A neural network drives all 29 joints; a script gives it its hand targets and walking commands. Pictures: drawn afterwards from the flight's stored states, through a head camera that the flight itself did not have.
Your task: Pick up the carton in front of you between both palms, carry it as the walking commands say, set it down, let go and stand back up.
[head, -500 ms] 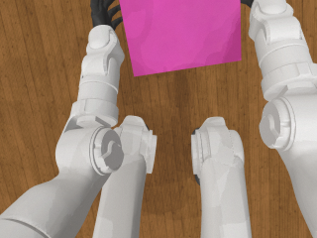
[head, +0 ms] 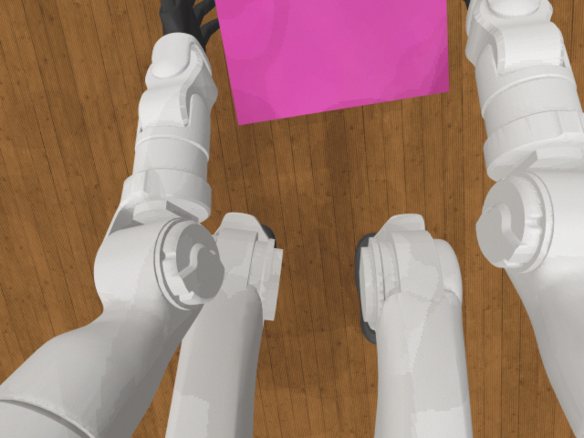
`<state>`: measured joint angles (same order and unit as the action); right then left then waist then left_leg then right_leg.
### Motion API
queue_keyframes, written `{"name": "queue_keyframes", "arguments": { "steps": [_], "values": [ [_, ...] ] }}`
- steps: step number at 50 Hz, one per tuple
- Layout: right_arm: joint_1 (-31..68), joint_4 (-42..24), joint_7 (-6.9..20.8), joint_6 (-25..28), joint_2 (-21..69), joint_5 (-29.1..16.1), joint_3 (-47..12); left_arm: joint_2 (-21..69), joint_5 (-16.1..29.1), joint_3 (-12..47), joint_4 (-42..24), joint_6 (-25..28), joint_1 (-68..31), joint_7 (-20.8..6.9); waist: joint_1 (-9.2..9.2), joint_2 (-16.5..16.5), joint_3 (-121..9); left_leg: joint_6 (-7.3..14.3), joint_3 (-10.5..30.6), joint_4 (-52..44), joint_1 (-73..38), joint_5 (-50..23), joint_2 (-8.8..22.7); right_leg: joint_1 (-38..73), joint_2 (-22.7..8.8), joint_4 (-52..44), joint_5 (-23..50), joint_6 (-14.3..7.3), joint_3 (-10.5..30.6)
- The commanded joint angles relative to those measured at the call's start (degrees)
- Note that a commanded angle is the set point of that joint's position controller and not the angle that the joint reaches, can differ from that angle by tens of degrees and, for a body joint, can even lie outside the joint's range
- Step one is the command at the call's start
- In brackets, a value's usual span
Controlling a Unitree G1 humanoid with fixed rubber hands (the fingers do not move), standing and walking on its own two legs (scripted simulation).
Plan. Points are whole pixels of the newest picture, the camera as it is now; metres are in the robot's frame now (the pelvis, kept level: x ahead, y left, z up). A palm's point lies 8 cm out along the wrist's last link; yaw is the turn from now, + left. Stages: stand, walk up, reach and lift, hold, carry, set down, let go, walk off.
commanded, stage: set down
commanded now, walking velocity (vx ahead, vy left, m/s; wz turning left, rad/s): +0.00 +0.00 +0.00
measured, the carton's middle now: (328, 27) +0.54 -0.04 -0.25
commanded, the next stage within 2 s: let go in 1.60 s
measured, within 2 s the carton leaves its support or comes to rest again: neither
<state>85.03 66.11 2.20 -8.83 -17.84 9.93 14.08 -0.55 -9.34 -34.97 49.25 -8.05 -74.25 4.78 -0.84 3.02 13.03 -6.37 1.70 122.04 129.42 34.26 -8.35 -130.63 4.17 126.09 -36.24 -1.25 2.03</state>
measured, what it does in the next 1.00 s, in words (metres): rises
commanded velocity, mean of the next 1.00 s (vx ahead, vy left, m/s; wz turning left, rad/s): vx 0.00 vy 0.00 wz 0.00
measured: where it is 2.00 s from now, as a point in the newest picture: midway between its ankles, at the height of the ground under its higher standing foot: (313, 300)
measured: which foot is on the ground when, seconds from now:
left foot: down 0.00-1.00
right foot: down 0.00-1.00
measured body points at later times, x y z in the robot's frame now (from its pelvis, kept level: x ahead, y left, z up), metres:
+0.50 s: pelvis -0.01 +0.00 -0.02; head +0.35 -0.06 +0.23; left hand +0.51 +0.17 -0.20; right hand +0.52 -0.24 -0.22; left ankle +0.11 +0.13 -0.35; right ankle +0.09 -0.10 -0.35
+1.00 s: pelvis -0.01 +0.01 +0.07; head +0.32 -0.04 +0.37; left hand +0.51 +0.15 -0.05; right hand +0.55 -0.24 -0.05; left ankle +0.11 +0.13 -0.35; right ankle +0.08 -0.10 -0.35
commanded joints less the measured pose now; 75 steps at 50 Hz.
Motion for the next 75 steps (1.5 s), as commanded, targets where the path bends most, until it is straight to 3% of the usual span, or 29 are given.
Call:
{"name": "queue_keyframes", "arguments": {
  "steps": [1, 10, 12, 15, 18, 23, 27, 30, 34, 38, 48, 60, 75],
  "values": [
    [9.96, 3.62, 10.44, -0.78, 37.04, -1.27, -9.30, 34.61, 1.01, 16.04, 6.59, -2.23, -17.09, -10.44, 2.41, -4.15, -41.28, 2.82, -6.05, -4.89, -15.10, -16.28, -1.17, 22.91, 1.04, -13.51, 22.62, -1.48, 1.74],
    [7.00, 4.53, 8.58, 1.16, 26.86, -1.30, -8.44, 26.79, 0.47, 13.07, 9.34, -0.66, -10.59, -9.15, 1.13, -4.54, -39.85, 1.86, -6.16, -3.36, -16.07, -17.42, -0.11, 24.19, -0.22, -11.81, 23.95, -0.73, 2.24],
    [5.05, 4.36, 5.87, 2.57, 16.13, -1.62, -6.63, 16.59, 1.15, 10.49, 10.13, 0.87, -6.81, -6.66, 1.03, -4.92, -41.14, 1.10, -6.61, -2.70, -18.42, -19.10, 0.61, 26.34, -1.13, -11.32, 25.22, -0.06, 2.01],
    [2.74, 1.89, -1.37, 6.00, -9.61, -5.10, -4.94, -8.28, 4.31, 8.09, 7.84, 5.05, -1.07, 0.58, 0.60, -5.36, -45.04, 0.07, -6.95, -2.47, -21.01, -20.22, 1.90, 28.62, -2.78, -10.91, 25.43, 0.91, 2.19],
    [8.78, -1.83, -4.09, 8.89, -15.34, -12.39, -8.84, -12.81, 12.65, 13.94, 6.91, 8.12, -5.10, 3.46, 1.03, -6.79, -49.89, 0.82, -5.91, -1.44, -21.65, -24.61, 3.01, 31.67, -3.66, -9.39, 29.87, 1.00, 3.45],
    [17.39, -7.89, -2.91, 9.78, -16.57, -20.89, -16.12, -11.13, 22.71, 23.14, 6.38, 8.11, -12.00, 2.85, 1.18, -9.04, -55.22, 2.15, -4.99, -1.60, -23.30, -23.22, 4.09, 34.88, -4.96, -9.58, 25.97, 0.19, 3.36],
    [18.68, -6.10, -1.89, 7.86, -18.50, -23.19, -17.48, -13.89, 24.94, 24.27, 4.84, 7.01, -13.72, 4.49, -0.02, -10.43, -60.08, 2.61, -5.73, -3.08, -26.02, -19.25, 4.77, 39.73, -5.62, -10.11, 21.56, 0.26, 2.75],
    [17.36, -4.08, -1.51, 6.36, -19.64, -23.25, -17.55, -15.09, 24.27, 23.39, 3.20, 5.87, -12.27, 6.20, -1.23, -10.88, -64.57, 2.90, -6.65, -4.57, -29.44, -17.21, 4.72, 43.61, -5.47, -11.10, 19.58, 0.36, 1.90],
    [15.73, -6.44, -1.57, 4.44, -20.34, -21.58, -15.24, -15.00, 21.79, 21.88, -3.58, 4.06, -10.25, 8.41, -1.77, -10.75, -72.10, 3.34, -7.60, -8.41, -34.39, -15.68, 3.95, 48.19, -4.56, -14.34, 17.90, 0.30, 0.06],
    [13.68, -6.87, -1.13, 2.45, -20.15, -18.67, -11.79, -14.38, 17.68, 19.20, -8.04, 1.88, -8.82, 9.47, -2.19, -9.27, -68.50, 3.58, -7.79, -12.80, -34.20, -13.78, 3.51, 45.60, -3.58, -18.58, 15.61, 0.09, -0.43],
    [8.68, -7.75, 1.24, 2.69, -17.94, -15.35, -8.33, -9.09, 15.41, 18.51, -10.20, 0.64, -2.53, 8.15, -2.21, -8.96, -67.58, 2.94, -6.88, -22.51, -36.98, -18.78, 3.07, 44.07, -2.47, -27.08, 20.21, 0.15, -1.63],
    [4.43, -16.11, 2.87, -0.09, -18.06, -12.19, -4.56, -8.46, 13.79, 17.71, -19.27, -2.00, 3.46, 7.85, -2.46, -11.35, -77.08, 2.35, -7.48, -34.71, -43.30, -22.27, 2.39, 59.60, -0.79, -38.39, 27.53, 1.27, -2.48],
    [-1.02, -16.01, 4.57, -0.07, -14.60, -8.07, -0.90, -6.19, 9.95, 15.08, -20.32, -1.71, 10.02, 5.00, -3.56, -11.02, -72.82, 1.77, -6.88, -52.04, -51.61, -25.25, 3.22, 74.35, -0.48, -55.81, 33.02, 1.51, -0.69]
  ]
}}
